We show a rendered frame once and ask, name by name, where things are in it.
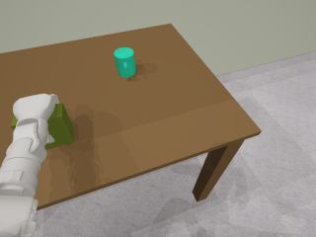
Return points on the robot left upper arm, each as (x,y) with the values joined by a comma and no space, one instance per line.
(18,216)

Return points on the sponge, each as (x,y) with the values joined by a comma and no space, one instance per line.
(59,126)

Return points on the table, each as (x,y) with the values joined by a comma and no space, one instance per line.
(172,109)

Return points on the robot left hand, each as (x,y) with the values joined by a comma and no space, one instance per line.
(40,105)

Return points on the robot left forearm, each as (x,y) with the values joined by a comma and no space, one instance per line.
(20,168)

